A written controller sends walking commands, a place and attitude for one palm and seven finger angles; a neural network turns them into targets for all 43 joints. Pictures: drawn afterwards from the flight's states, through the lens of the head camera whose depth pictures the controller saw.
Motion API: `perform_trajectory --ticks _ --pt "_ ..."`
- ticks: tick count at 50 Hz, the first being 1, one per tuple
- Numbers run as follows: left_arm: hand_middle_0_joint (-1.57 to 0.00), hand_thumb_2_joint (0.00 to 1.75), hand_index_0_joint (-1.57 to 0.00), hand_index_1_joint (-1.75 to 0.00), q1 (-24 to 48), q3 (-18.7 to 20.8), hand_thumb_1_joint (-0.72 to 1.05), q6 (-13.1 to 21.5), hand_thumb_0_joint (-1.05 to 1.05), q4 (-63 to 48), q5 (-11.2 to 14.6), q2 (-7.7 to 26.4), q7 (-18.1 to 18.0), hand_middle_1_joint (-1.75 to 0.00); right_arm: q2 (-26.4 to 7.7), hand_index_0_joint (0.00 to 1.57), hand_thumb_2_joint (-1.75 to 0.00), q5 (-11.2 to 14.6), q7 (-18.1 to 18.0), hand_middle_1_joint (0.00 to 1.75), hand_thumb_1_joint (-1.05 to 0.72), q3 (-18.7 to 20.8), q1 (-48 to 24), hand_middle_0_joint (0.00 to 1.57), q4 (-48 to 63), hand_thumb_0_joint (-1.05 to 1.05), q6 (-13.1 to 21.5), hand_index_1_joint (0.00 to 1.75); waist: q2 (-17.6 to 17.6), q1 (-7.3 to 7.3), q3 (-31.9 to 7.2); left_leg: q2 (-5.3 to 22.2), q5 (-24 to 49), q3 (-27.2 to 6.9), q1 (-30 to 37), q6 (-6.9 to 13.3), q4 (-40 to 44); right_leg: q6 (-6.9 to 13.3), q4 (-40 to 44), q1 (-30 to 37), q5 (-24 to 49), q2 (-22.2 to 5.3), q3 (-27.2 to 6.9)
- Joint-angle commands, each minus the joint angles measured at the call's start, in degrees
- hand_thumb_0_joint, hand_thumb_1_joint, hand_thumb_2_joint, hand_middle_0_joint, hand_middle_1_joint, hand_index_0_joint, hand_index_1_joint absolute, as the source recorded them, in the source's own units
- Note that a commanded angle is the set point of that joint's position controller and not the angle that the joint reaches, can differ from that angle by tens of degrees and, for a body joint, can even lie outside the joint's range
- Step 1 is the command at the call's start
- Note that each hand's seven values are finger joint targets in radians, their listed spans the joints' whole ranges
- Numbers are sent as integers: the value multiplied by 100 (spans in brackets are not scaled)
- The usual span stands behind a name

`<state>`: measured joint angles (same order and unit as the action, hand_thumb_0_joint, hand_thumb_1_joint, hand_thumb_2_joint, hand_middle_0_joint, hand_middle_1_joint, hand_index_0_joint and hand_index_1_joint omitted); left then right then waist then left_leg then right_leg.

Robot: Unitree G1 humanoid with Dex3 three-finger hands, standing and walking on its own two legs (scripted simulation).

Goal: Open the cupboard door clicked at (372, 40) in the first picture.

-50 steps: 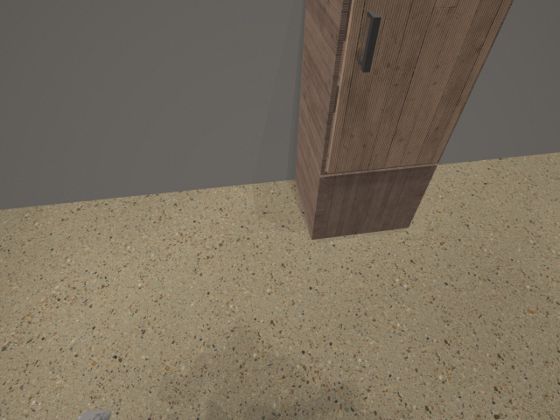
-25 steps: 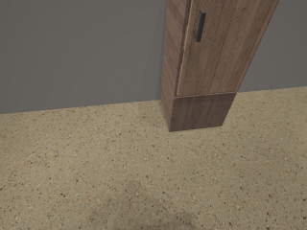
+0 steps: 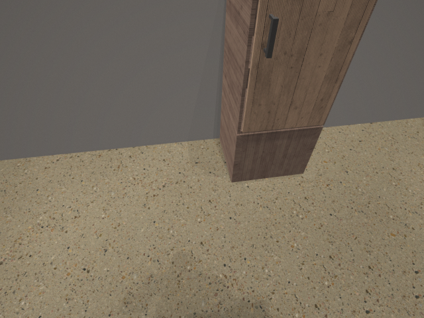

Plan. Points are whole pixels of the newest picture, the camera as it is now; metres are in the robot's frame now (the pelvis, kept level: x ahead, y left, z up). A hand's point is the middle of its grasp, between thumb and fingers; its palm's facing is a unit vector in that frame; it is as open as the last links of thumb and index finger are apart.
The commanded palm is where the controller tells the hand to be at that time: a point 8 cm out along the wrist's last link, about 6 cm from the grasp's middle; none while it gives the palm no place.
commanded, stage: look at it before walking up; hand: left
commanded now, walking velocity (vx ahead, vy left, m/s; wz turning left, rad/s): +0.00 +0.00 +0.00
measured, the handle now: (269, 36) +0.99 -0.15 +0.12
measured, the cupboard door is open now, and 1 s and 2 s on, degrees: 0 0 0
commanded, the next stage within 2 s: walk to a spot facing it in 0.44 s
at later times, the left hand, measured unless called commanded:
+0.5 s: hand out of the picture +0.07 +0.25 -0.16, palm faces -0.03 -0.94 -0.34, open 7.4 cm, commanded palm none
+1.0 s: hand out of the picture +0.07 +0.17 -0.18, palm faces -0.14 -0.96 -0.26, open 7.4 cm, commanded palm none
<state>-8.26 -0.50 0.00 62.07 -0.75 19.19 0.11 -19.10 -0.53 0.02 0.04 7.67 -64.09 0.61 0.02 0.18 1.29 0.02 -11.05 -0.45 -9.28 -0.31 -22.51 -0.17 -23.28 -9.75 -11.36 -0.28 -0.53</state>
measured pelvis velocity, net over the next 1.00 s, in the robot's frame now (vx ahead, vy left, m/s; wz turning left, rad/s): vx -0.01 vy -0.02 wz -0.18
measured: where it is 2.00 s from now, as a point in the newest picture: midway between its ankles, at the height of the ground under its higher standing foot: outside the picture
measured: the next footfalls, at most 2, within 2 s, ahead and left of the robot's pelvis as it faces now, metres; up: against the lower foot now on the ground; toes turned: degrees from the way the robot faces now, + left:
left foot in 1.32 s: +0.04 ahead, +0.13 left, +0.00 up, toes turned -20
right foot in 1.76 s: -0.11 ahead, -0.09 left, +0.00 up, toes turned -43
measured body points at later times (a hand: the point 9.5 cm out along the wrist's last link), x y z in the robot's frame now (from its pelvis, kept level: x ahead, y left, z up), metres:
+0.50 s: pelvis +0.00 +0.00 +0.00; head +0.01 +0.00 +0.45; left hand +0.07 +0.30 -0.13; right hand +0.08 -0.30 -0.13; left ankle +0.01 +0.12 -0.74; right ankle +0.02 -0.12 -0.74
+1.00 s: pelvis -0.01 -0.02 -0.02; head +0.02 -0.04 +0.42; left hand +0.07 +0.22 -0.16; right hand +0.03 -0.28 -0.18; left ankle +0.00 +0.12 -0.70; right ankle +0.01 -0.11 -0.74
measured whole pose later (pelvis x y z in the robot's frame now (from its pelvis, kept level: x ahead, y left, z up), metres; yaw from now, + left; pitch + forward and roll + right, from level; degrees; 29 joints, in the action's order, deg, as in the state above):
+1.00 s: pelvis -0.01 -0.02 -0.02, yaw -10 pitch -1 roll +1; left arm -14.0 1.8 -2.1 53.4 -1.3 11.4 0.3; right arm -13.3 -0.5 -1.2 2.8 8.2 -56.1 -3.1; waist -1.7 -1.5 5.3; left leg 2.8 -26.6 1.8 -24.4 -2.2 -57.2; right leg 3.2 -38.8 -20.5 -17.6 3.2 -1.0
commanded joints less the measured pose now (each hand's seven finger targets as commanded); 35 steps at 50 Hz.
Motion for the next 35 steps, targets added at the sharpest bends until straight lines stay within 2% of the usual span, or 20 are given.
perform_trajectory --ticks 1,7,16,24,28,29,32,35 --pt "-20 90 -20 -30 211 256 90 150 0 -360 3 1191 -71 -30 -1177 20 -90 1 -58 30 -90 210 -290 20 399 0 136 30 26 -36 -206 608 258 -593 -4 189 448 192 545 -25 -8 -641 -624" --pt "-20 90 -20 -30 217 251 90 157 0 -356 4 1179 -74 -30 -1178 20 -90 3 -61 30 -90 206 -287 20 390 0 135 30 34 -22 -202 629 363 -574 55 180 457 191 539 -28 171 -642 -615" --pt "-20 90 -20 -30 210 249 90 148 0 -332 2 1188 -68 -30 -1196 20 -90 5 -59 30 -90 202 -311 20 393 0 124 30 -20 -26 -144 628 265 -580 50 175 510 183 586 -44 57 -634 -605" --pt "-20 90 -20 -30 203 245 90 164 0 -322 5 1199 -68 -30 -1208 20 -90 8 -63 30 -90 202 -332 20 387 0 134 30 33 -23 -296 636 547 -570 180 173 459 185 551 69 410 -650 -598" --pt "-20 90 -20 -30 221 257 90 155 0 -338 3 1218 -63 -30 -1221 20 -90 7 -72 30 -90 202 -345 20 387 0 133 30 -8 -28 -245 658 515 -514 187 161 454 199 551 36 463 -636 -637" --pt "-20 90 -20 -30 225 270 90 130 0 -373 2 1185 -60 -30 -1192 20 -90 -1 -88 30 -90 218 -298 20 404 0 127 30 15 -10 -281 678 579 -446 264 149 356 211 478 -35 639 -609 -685" --pt "-20 90 -20 -30 -102 201 90 -65 0 -406 1 592 -85 -30 -518 20 -90 -9 -123 30 -90 151 56 20 445 0 1 30 25 13 -222 709 555 -138 185 46 -4 149 112 -328 1029 -580 -802" --pt "-20 90 -20 -30 -234 280 90 -165 0 -647 -20 600 -64 -30 -608 20 -90 -15 -166 30 -90 255 157 20 688 0 -74 30 -18 14 -195 847 414 -80 100 97 -196 166 -306 -680 1112 -439 -867"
